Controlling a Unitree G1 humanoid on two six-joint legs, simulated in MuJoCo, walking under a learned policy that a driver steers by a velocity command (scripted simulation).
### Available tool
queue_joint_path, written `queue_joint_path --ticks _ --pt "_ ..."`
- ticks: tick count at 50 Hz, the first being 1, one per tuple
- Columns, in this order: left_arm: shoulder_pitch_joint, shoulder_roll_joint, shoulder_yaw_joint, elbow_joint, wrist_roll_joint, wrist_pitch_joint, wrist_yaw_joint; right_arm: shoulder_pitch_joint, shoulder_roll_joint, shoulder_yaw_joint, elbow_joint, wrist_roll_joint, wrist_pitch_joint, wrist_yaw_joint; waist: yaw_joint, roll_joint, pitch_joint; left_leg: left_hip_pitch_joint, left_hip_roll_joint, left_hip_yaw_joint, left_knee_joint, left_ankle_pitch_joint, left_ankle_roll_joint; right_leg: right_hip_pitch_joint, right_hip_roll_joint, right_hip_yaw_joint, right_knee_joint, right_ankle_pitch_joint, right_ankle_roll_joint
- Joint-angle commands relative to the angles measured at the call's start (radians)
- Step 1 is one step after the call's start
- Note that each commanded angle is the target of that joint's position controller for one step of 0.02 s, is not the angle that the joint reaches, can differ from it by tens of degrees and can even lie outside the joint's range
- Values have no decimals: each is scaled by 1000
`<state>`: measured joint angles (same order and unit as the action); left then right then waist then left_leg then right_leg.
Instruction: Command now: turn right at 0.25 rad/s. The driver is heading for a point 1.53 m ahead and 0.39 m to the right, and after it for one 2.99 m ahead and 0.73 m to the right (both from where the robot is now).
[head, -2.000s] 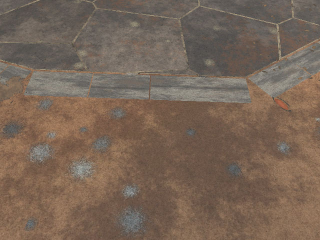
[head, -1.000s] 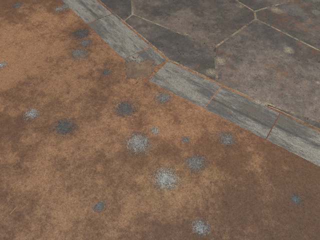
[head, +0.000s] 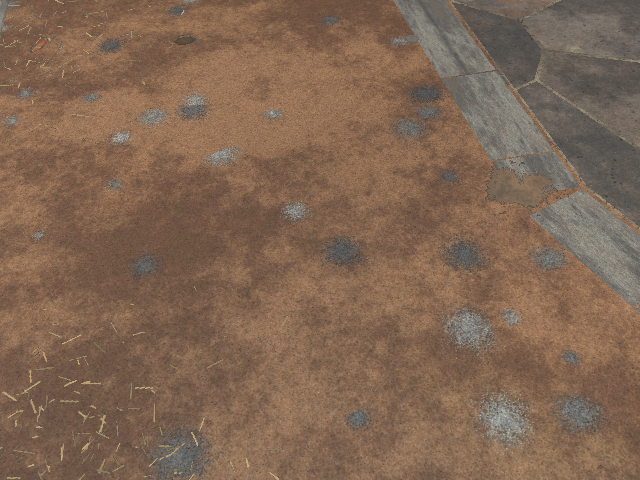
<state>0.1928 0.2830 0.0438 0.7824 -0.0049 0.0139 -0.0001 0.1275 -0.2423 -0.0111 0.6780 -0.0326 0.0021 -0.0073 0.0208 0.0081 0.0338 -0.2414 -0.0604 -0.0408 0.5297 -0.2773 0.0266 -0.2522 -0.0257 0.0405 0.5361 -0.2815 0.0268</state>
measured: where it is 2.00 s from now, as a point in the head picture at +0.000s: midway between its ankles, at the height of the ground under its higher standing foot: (501, 351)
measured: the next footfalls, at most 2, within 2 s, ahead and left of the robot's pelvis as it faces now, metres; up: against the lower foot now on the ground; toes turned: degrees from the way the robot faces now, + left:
right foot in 0.48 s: +0.13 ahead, -0.21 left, +0.00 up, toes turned -19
left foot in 0.98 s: +0.52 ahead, -0.17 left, +0.00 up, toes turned -27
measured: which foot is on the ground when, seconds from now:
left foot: down 0.00-0.48, up 0.50-0.96, down 0.98-1.00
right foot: down 0.00-0.14, up 0.16-0.46, down 0.48-1.00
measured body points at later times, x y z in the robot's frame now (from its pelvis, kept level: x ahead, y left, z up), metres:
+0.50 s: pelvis +0.08 -0.09 -0.01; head +0.10 -0.11 +0.43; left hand +0.35 +0.10 -0.08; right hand +0.04 -0.39 -0.13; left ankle +0.00 +0.10 -0.72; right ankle +0.10 -0.20 -0.74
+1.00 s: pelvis +0.34 -0.19 -0.02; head +0.37 -0.21 +0.43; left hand +0.48 +0.08 -0.13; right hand +0.44 -0.50 -0.09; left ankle +0.48 -0.16 -0.74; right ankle +0.10 -0.20 -0.71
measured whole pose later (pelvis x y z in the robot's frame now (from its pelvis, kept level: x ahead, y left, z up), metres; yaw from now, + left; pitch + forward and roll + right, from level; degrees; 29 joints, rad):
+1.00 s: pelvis +0.34 -0.19 -0.02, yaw -27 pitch +3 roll +1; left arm 0.41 0.32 0.06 0.78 -0.01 -0.03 0.02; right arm 0.03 -0.28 -0.04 0.67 0.00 -0.11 0.05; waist 0.07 -0.01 0.02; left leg -0.50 -0.06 0.04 0.52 -0.06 0.08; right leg -0.01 0.05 0.11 0.63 -0.48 -0.06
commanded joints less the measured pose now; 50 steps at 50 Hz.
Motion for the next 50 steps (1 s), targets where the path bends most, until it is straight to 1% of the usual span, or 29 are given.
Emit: queue_joint_path --ticks 1,4,6,7,8,9,10,11,13,16,18,21,23,24,25,26,27,28,29,30,32,35,38,40,45,47,48,49,50 --pt "-88 180 43 -91 -3 -22 4 10 -160 -64 -59 8 -5 -28 -50 -178 -57 63 35 12 17 38 -14 -57 -138 226 -150 233 -126" --pt "-73 180 46 -108 -10 -23 11 33 -144 -75 -63 14 12 -32 -43 -155 -65 64 47 12 15 50 8 -79 -113 242 -107 214 -120" --pt "-61 158 44 -120 -15 -14 18 64 -140 -84 -63 14 9 -26 -47 -77 -93 98 85 -14 -43 -37 36 -126 -56 196 -32 75 -97" --pt "-62 130 38 -128 -19 -10 20 91 -149 -89 -60 16 6 -22 -59 11 -87 141 145 -94 -118 -193 80 -217 6 124 59 -117 -72" --pt "-72 106 31 -146 -21 -9 18 131 -185 -99 -51 24 1 -19 -74 136 -61 182 288 -280 -244 -362 164 -338 63 24 210 -227 -48" --pt "-126 118 32 -183 -19 -13 14 154 -219 -107 -45 24 -14 -17 -96 197 -11 181 450 -463 -343 -418 249 -463 13 2 420 -269 -40" --pt "-150 144 44 -197 -24 -15 10 168 -205 -100 -41 17 -35 -21 -94 118 22 169 491 -516 -358 -387 280 -534 -30 54 552 -267 -43" --pt "-124 141 48 -190 -28 -17 5 139 -192 -96 -41 26 -50 -26 -64 68 39 187 469 -454 -354 -352 258 -571 -54 81 588 -218 -42" --pt "-116 113 39 -185 -25 -20 -8 108 -191 -96 -40 41 -61 -29 -63 72 35 219 405 -285 -369 -226 198 -572 -86 61 536 -130 -26" --pt "-140 76 22 -204 -21 -30 -34 117 -210 -104 -31 33 -67 -20 -83 82 5 161 321 -52 -369 -24 151 -406 -83 -26 378 -25 -4" --pt "-150 63 12 -219 -21 -32 -45 126 -238 -114 -21 43 -69 -9 -89 92 -3 119 306 34 -354 3 140 -294 -64 -71 259 -26 -7" --pt "-115 92 20 -227 -24 -26 -49 144 -266 -124 -3 62 -63 9 -67 97 -7 99 343 65 -299 -47 127 -175 -26 -127 136 -6 -40" --pt "23 138 51 -187 -21 -19 -41 139 -244 -114 3 63 -62 13 12 64 -49 -2 315 153 -97 110 79 63 50 -179 62 7 -88" --pt "185 203 88 -146 -30 -14 -29 152 -191 -95 2 46 -67 14 88 -16 -131 -100 255 231 180 207 28 280 51 -112 32 1 -133" --pt "284 353 118 -143 -25 -20 -12 106 -93 -64 -79 8 -78 7 93 -322 -152 -483 110 244 620 -230 -73 477 -225 453 -144 -136 -293" --pt "265 335 101 -183 -19 -52 -25 62 -140 -67 -109 38 -107 4 109 -230 -242 -647 39 -11 791 -313 -76 511 -337 834 -329 -351 -409" --pt "222 253 76 -179 -15 -71 -30 25 -198 -80 -117 77 -123 13 96 -160 -145 -732 100 -45 820 -228 -48 470 -344 730 -343 -347 -393" --pt "187 201 61 -181 -12 -81 -31 32 -209 -80 -106 72 -133 15 66 -137 -87 -698 136 -39 761 -138 -23 381 -301 608 -321 -260 -358" --pt "127 170 51 -190 -10 -79 -28 46 -206 -82 -85 43 -137 11 27 -78 -52 -633 168 -42 682 -63 -21 287 -253 500 -302 -136 -320" --pt "84 154 43 -201 0 -78 -24 57 -207 -86 -78 24 -135 11 -5 -93 -33 -558 181 -46 607 -7 -24 205 -210 419 -311 -25 -301" --pt "61 157 43 -205 7 -82 -12 61 -190 -84 -63 15 -121 19 -27 -95 -33 -488 161 -22 538 66 -46 139 -170 337 -332 152 -298" --pt "111 177 51 -172 -9 -83 9 -21 -142 -66 -71 12 -108 18 -11 -57 -13 -466 123 -4 339 196 -83 108 -125 238 -328 304 -279" --pt "160 178 53 -139 -16 -78 21 -133 -98 -44 -85 25 -114 32 32 -91 -3 -374 81 18 109 356 -90 75 -87 177 -321 295 -236" --pt "207 177 53 -111 -21 -78 23 -195 -95 -39 -94 35 -121 46 61 -90 9 -334 73 17 38 413 -80 86 -109 196 -325 263 -232" --pt "243 181 56 -62 -14 -65 24 -217 -131 -50 -98 44 -129 64 60 -118 27 -359 77 27 -47 318 1 284 -189 207 -255 417 -208" --pt "233 192 58 -58 -10 -57 25 -126 -167 -69 -77 42 -127 59 9 -142 -47 -221 23 86 -49 218 52 337 -169 161 -116 790 -185" --pt "219 185 51 -62 -5 -51 26 4 -198 -86 -44 41 -125 54 -62 -130 -141 -35 9 104 -61 250 93 311 -129 112 50 935 -162" --pt "211 158 36 -82 12 -50 30 184 -235 -95 -16 33 -120 49 -138 -75 -284 279 142 -62 -8 293 166 130 -98 96 308 761 -135" --pt "334 71 11 -97 11 -64 22 283 -317 -119 11 30 -116 53 -86 218 -421 645 387 -581 -70 99 357 -278 94 39 724 85 -39"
